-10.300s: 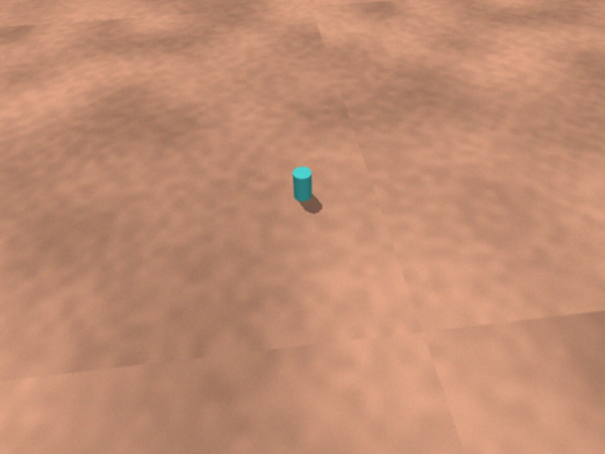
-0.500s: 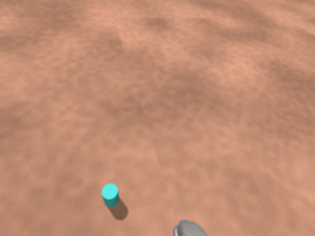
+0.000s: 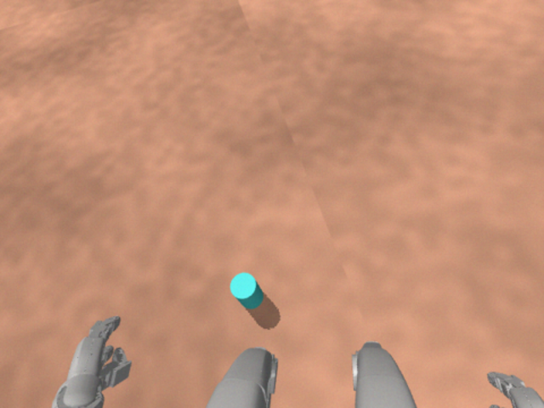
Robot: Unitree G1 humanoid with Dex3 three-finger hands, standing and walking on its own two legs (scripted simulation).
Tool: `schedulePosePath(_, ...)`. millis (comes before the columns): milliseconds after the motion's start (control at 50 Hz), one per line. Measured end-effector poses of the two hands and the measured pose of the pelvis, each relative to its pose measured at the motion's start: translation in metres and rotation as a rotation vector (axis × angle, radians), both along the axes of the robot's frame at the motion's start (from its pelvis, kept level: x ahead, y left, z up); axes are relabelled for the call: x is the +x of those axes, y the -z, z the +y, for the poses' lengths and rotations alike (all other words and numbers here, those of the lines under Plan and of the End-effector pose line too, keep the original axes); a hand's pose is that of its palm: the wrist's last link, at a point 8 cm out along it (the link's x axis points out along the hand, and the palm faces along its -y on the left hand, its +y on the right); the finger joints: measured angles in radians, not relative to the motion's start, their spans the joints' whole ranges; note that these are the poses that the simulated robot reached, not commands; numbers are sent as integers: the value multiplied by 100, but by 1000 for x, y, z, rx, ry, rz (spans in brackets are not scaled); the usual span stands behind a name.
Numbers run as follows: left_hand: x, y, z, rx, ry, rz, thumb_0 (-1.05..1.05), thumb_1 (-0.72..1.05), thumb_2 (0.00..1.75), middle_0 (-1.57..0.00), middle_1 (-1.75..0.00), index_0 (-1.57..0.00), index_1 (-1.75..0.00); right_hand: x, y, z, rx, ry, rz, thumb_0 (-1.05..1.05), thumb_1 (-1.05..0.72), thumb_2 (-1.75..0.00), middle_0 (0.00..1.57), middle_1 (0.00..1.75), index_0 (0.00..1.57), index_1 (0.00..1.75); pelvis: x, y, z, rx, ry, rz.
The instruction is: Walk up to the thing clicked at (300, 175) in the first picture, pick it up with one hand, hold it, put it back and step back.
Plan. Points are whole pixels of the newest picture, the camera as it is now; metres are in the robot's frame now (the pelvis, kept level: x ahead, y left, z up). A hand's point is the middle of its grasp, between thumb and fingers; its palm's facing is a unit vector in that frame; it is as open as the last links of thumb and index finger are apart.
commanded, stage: walk up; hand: left
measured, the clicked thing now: (247, 291) +0.45 +0.20 -0.66
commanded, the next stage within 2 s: stand in 0.56 s
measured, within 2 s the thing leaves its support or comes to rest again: neither
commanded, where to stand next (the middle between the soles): +0.13 -0.01 m, yaw +0 degrees
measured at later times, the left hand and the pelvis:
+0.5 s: hand out of the picture -0.04 +0.26 -0.14, palm faces -0.06 -0.94 -0.33, open 7.4 cm; pelvis -0.06 -0.03 +0.02, yaw -5 degrees
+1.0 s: hand out of the picture +0.06 +0.17 -0.12, palm faces -0.06 -0.94 -0.34, open 7.4 cm; pelvis -0.04 -0.07 +0.04, yaw -3 degrees
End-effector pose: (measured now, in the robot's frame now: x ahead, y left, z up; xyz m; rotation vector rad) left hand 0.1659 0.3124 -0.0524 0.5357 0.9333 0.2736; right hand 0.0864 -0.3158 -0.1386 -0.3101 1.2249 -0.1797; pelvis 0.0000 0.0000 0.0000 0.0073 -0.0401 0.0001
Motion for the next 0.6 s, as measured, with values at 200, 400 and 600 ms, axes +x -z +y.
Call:
schedulePosePath(200, -86, 59, 47, -141, -128, 117, 0, 90, 90, -20, -30, -21, -30, -69, -43, 21, -154, -42, 16, 0, -90, -90, 20, 30, 20, 30, -42, 8, 26, -13, -40, -35)
schedulePosePath(400, -198, 67, 18, -279, -131, 359, 0, 90, 90, -20, -30, -21, -30, -108, -119, -34, -290, 17, -73, 0, -90, -90, 20, 30, 21, 30, -54, -23, 2, -36, 53, -15)
schedulePosePath(600, -222, 28, -22, -118, -131, 272, 0, 90, 90, -21, -30, -21, -30, -107, -68, -94, -192, 46, -67, 0, -90, -90, 20, 30, 20, 30, -64, -12, -54, -28, 61, -39)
